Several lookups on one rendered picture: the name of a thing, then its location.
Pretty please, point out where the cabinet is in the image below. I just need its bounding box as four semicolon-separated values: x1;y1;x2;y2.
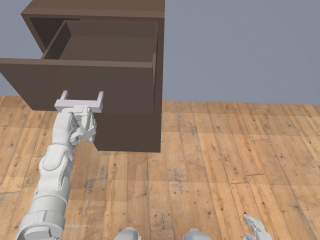
20;0;165;153

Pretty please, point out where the handle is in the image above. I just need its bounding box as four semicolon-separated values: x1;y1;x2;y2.
54;90;104;113

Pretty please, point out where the right robot shin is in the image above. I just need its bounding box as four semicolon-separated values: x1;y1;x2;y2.
188;228;199;233

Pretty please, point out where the drawer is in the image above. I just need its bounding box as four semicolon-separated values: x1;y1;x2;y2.
0;20;158;114

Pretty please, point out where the left robot hand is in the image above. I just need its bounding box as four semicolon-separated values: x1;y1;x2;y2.
51;104;97;151

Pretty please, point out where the robot left forearm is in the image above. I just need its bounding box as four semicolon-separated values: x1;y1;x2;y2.
14;144;74;240

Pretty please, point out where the robot left thigh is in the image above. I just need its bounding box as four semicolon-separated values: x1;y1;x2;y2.
114;230;142;240

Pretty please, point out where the right robot hand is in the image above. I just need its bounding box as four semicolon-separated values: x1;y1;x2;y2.
243;214;273;240

